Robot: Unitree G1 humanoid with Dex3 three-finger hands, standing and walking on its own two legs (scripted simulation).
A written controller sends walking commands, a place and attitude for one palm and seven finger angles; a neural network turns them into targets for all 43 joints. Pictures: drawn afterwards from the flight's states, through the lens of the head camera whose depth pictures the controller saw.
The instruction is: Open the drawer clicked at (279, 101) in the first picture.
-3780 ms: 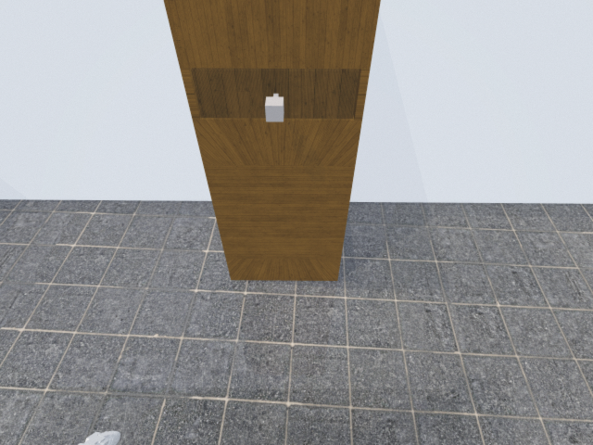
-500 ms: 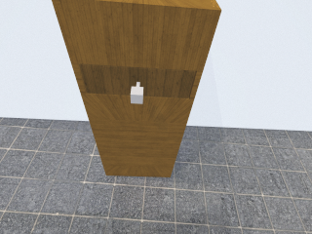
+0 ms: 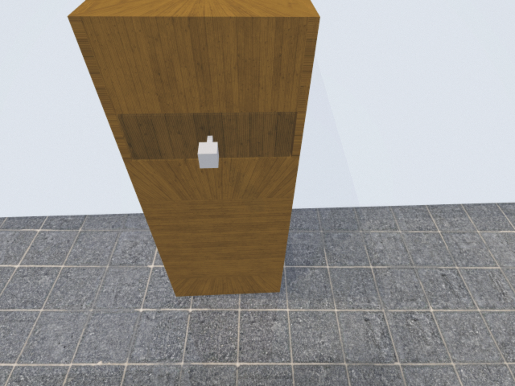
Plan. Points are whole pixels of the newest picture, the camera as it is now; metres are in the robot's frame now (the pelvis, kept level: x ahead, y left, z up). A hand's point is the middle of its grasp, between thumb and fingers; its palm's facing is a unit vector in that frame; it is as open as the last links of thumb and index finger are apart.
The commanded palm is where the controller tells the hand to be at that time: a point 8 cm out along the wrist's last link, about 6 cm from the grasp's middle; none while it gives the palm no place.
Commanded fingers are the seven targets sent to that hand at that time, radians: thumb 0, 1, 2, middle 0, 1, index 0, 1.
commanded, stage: come to a stop and stand still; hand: left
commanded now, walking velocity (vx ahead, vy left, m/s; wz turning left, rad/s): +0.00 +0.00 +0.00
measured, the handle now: (209, 149) +0.59 +0.14 +0.04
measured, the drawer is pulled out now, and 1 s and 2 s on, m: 0.00 0.00 0.00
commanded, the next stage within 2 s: look again from close up in 0.34 s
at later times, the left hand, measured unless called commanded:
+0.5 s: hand out of the picture -0.04 +0.12 -0.18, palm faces +0.05 -0.99 -0.14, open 7.4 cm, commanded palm none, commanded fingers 0.00 0.90 0.90 -0.20 -0.30 -0.20 -0.30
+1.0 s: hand out of the picture +0.07 +0.18 -0.18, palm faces +0.02 -0.98 -0.21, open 7.3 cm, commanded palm none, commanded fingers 0.00 0.90 0.90 -0.20 -0.30 -0.20 -0.30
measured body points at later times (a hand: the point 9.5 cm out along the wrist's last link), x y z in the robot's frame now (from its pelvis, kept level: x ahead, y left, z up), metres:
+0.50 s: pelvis +0.01 -0.02 +0.00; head +0.02 -0.02 +0.44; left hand -0.04 +0.17 -0.17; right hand -0.01 -0.22 -0.17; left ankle +0.07 +0.08 -0.74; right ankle -0.01 -0.12 -0.74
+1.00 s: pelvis +0.05 +0.00 -0.01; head +0.04 +0.00 +0.44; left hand +0.07 +0.23 -0.16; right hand +0.07 -0.23 -0.16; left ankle +0.07 +0.08 -0.74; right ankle -0.01 -0.12 -0.74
